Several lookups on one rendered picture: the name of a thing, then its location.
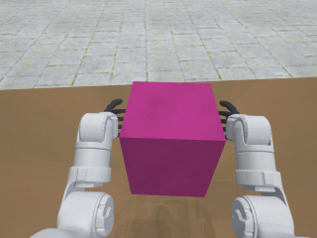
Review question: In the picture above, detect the left robot forearm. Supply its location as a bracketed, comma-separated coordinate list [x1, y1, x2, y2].
[56, 111, 119, 226]

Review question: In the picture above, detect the left robot upper arm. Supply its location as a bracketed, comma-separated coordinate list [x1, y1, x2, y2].
[30, 191, 114, 238]

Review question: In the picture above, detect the carton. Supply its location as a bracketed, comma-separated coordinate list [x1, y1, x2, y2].
[119, 81, 226, 197]

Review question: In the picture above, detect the right robot forearm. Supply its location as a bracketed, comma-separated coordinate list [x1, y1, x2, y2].
[226, 114, 294, 234]

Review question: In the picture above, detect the right robot hand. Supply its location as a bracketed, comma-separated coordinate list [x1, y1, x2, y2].
[218, 100, 240, 141]

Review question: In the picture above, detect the left robot hand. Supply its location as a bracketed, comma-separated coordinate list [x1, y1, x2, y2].
[104, 98, 126, 137]

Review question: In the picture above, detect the right robot upper arm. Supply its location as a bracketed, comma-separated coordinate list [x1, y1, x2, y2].
[231, 195, 310, 238]

